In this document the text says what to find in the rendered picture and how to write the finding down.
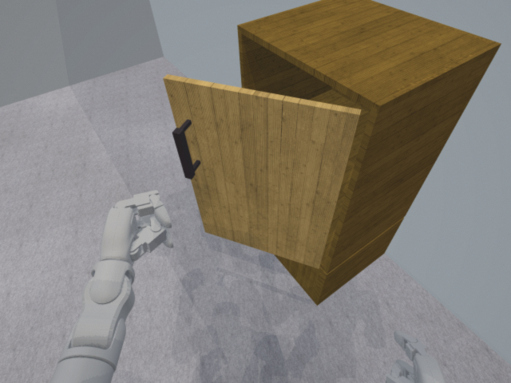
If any cupboard door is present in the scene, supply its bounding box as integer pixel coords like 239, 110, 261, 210
163, 74, 361, 269

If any left robot hand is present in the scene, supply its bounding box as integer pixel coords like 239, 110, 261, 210
100, 190, 173, 266

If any handle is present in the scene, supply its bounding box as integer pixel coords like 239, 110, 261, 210
172, 119, 200, 180

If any right robot hand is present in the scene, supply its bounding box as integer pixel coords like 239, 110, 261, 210
386, 330, 447, 383

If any left robot forearm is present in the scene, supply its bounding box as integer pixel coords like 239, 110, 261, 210
50, 259, 135, 383

